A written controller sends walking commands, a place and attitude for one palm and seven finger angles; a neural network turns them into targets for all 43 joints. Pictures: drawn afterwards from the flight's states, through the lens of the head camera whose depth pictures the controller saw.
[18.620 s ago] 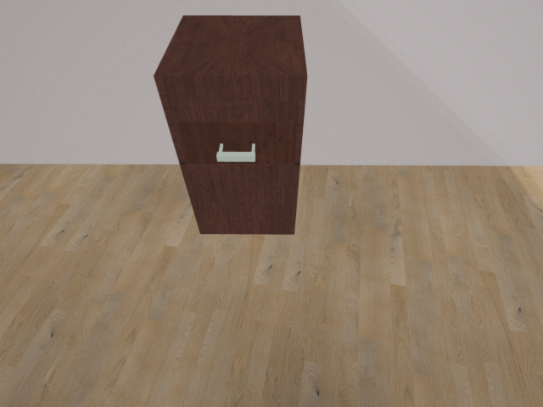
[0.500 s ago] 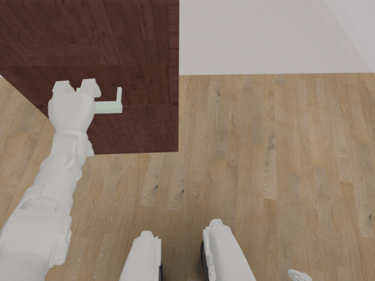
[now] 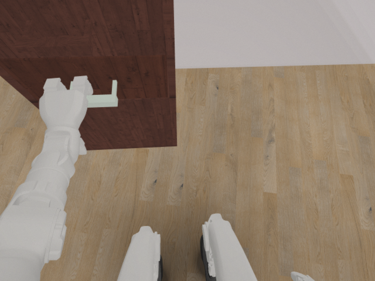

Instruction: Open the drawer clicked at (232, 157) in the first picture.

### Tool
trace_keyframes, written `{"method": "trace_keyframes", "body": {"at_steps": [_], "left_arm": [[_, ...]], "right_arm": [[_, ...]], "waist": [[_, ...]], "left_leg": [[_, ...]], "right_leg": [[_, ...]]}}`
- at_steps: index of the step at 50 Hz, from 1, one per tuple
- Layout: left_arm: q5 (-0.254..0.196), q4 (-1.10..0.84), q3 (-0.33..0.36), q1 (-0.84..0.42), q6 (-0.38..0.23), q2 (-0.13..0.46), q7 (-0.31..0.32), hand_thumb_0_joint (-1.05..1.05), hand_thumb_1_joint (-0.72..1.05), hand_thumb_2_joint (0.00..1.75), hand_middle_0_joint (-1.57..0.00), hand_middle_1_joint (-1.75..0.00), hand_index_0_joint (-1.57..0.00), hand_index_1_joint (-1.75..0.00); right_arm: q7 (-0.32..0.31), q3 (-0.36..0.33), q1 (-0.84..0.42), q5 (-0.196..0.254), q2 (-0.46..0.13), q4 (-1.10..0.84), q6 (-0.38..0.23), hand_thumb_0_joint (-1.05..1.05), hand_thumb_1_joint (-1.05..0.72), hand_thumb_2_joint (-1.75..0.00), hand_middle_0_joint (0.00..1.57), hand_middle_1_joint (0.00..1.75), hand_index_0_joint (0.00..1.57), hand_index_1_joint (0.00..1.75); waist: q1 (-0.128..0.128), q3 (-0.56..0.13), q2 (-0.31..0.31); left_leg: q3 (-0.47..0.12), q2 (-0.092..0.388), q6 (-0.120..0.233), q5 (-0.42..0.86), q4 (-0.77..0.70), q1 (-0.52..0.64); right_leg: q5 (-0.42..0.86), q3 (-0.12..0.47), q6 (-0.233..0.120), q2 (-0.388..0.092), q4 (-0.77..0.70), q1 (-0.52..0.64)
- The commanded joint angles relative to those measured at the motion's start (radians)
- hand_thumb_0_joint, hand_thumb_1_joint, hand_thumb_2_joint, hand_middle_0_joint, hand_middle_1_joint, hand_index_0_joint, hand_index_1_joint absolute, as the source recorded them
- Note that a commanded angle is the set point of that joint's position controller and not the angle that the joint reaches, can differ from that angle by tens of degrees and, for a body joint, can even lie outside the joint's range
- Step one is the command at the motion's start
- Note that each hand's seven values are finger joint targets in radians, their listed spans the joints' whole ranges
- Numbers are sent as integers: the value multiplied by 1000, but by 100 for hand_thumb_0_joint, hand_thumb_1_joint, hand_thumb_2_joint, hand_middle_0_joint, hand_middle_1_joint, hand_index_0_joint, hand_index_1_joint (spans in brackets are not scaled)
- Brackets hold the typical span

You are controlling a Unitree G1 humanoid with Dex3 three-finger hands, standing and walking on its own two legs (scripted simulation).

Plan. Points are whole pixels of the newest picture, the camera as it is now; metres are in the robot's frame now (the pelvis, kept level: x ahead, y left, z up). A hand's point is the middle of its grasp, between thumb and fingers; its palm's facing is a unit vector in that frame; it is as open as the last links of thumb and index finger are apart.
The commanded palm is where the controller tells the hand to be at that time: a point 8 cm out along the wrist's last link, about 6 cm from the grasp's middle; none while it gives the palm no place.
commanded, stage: re-aim the fingers above the handle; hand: left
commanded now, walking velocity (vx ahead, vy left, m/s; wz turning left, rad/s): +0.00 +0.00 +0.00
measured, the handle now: (93, 93) +0.58 +0.22 -0.09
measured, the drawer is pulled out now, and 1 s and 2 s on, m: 0.00 0.00 0.00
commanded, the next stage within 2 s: lower the fingers behind the handle in 0.04 s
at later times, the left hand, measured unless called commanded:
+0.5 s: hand (84, 124) +0.48 +0.22 -0.07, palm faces -0.07 -0.03 -1.00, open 13.9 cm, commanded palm +0.46 +0.22 -0.01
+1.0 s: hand (88, 118) +0.49 +0.21 -0.08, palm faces -0.03 +0.01 -1.00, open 13.8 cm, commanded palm +0.47 +0.21 -0.05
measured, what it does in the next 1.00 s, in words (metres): stands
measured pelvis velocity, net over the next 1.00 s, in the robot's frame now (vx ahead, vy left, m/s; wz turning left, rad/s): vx -0.01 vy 0.00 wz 0.00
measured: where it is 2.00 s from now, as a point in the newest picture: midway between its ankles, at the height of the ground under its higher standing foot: (183, 279)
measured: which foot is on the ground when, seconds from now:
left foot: down 0.00-1.00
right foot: down 0.00-1.00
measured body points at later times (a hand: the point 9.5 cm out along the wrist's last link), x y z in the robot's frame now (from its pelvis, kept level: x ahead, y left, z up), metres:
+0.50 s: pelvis +0.01 +0.01 -0.01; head +0.18 +0.01 +0.41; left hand +0.47 +0.22 -0.02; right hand +0.05 -0.27 -0.14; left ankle +0.01 +0.12 -0.59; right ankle +0.07 -0.12 -0.59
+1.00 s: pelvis -0.01 +0.00 -0.03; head +0.17 +0.00 +0.38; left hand +0.49 +0.21 -0.02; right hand +0.04 -0.27 -0.17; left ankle +0.01 +0.12 -0.59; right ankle +0.07 -0.12 -0.59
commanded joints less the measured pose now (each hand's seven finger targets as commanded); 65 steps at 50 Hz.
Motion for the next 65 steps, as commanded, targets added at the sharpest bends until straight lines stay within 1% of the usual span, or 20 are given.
{"method": "trace_keyframes", "body": {"at_steps": [1,5,9,13,15,17,20,21,25,28,36,38,41,45,47,48,51,55,59,65], "left_arm": [[-33,-232,-7,-421,16,190,-9,0,-50,30,-30,-120,-30,-120],[-37,-255,-3,-449,-16,215,-46,0,-50,30,-30,-120,-30,-120],[-24,-143,39,-350,-30,248,-40,0,-50,30,-30,-120,-30,-120],[-1,-62,25,-271,-15,207,-12,0,-50,30,-30,-120,-30,-120],[2,-57,36,-221,-7,203,-9,0,-50,30,-30,-120,-30,-120],[-2,-103,21,-266,-8,184,-7,0,-50,30,-30,-120,-30,-120],[2,-183,36,-310,-33,206,-7,0,-50,30,-30,-120,-30,-120],[1,-232,25,-349,-47,195,-4,0,-50,30,-30,-120,-30,-120],[12,-299,46,-396,-83,218,32,0,-50,30,-30,-120,-30,-120],[12,-176,11,-369,-48,164,50,0,-50,30,-30,-120,-30,-120],[14,-103,-18,-405,18,139,35,0,-50,30,-30,-120,-30,-120],[13,-96,8,-401,22,178,27,0,-50,30,-30,-120,-30,-120],[12,-62,-26,-394,36,147,4,0,-50,30,-30,-120,-30,-120],[12,-47,-43,-373,35,129,-18,0,-50,30,-30,-120,-30,-120],[7,-41,-41,-360,33,136,-29,0,-50,30,-30,-120,-30,-120],[4,-45,-49,-375,32,127,-33,0,-50,30,-30,-120,-30,-120],[0,-45,-23,-343,25,165,-46,0,-50,30,-30,-120,-30,-120],[9,-50,-49,-356,17,137,-51,0,-50,30,-30,-120,-30,-120],[2,-37,-23,-356,26,176,-58,0,-50,30,-30,-120,-30,-120],[1,13,-71,-362,52,135,-70,0,-50,30,-30,-120,-30,-120]], "right_arm": [[-18,-64,176,11,-158,-42,-23,0,-90,-90,20,30,20,30],[-35,-58,182,11,-157,-30,-28,0,-90,-90,20,30,20,30],[-33,-38,168,4,-159,-19,-18,0,-90,-90,20,30,20,30],[-17,-33,159,0,-154,-38,-16,0,-90,-90,20,30,20,30],[-11,-35,159,1,-155,-55,-12,0,-90,-90,20,30,20,30],[-8,-44,167,1,-153,-59,-16,0,-90,-90,20,30,20,30],[-9,-54,175,0,-156,-56,-18,0,-90,-90,20,30,20,30],[-9,-58,176,-2,-156,-56,-21,0,-90,-90,20,30,20,30],[-14,-67,180,-10,-157,-30,-24,0,-90,-90,20,30,20,30],[-7,-61,175,-12,-158,-8,-23,0,-90,-90,20,30,20,30],[5,-55,172,-11,-158,-15,-24,0,-90,-90,20,30,20,30],[5,-51,174,-13,-161,-14,-26,0,-90,-90,20,30,20,30],[3,-44,172,-8,-157,-19,-30,0,-90,-90,20,30,20,30],[0,-43,172,-5,-153,-29,-35,0,-90,-90,20,30,20,30],[-1,-40,174,-3,-153,-30,-39,0,-90,-90,20,30,20,30],[-1,-41,174,-3,-151,-28,-42,0,-90,-90,20,30,20,30],[-3,-36,171,1,-154,-33,-44,0,-90,-90,20,30,20,30],[-6,-38,176,2,-151,-34,-52,0,-90,-90,20,30,20,30],[-7,-32,176,3,-156,-29,-58,0,-90,-90,20,30,20,30],[-10,-28,176,13,-160,-34,-68,0,-90,-90,20,30,20,30]], "waist": [[-38,-647,47],[-42,-622,59],[-18,-474,43],[-4,-414,45],[14,-449,33],[0,-498,30],[-1,-586,44],[-8,-616,71],[-20,-667,93],[-39,-531,64],[-43,-554,99],[-39,-580,75],[-51,-521,49],[-51,-517,35],[-43,-504,26],[-56,-497,18],[-34,-502,8],[-48,-493,8],[-46,-486,-10],[-62,-438,-10]], "left_leg": [[25,-16,46,342,-184,331],[19,-16,49,329,-194,344],[18,-14,49,320,-189,271],[30,-13,45,319,-169,206],[33,-14,42,354,-164,208],[35,-10,44,359,-153,215],[22,-9,40,381,-140,255],[19,-9,39,388,-134,278],[1,-7,34,430,-116,332],[-4,-4,34,364,-109,263],[-6,-4,29,372,-94,266],[2,-7,36,357,-82,228],[11,-9,42,304,-73,155],[18,-11,44,265,-59,112],[23,-14,46,235,-53,73],[27,-12,49,221,-45,59],[35,-17,51,188,-35,13],[35,-16,51,164,-18,-10],[38,-15,53,129,0,-58],[38,-17,54,54,14,-103]], "right_leg": [[275,-23,-27,10,-181,507],[247,-24,-29,8,-189,483],[217,-27,-40,11,-179,425],[214,-32,-46,13,-154,381],[255,-31,-47,15,-135,403],[275,-28,-42,14,-130,420],[294,-27,-41,14,-108,426],[297,-28,-42,13,-103,421],[303,-36,-37,9,-82,384],[221,-52,-41,13,-85,294],[221,-61,-47,15,-62,263],[234,-52,-43,14,-55,302],[206,-49,-42,12,-55,296],[179,-41,-42,14,-48,287],[156,-38,-42,13,-45,292],[151,-34,-40,13,-48,290],[125,-24,-41,11,-39,308],[91,-25,-39,9,-27,266],[56,-20,-38,8,-17,260],[-37,-28,-36,4,-10,175]]}}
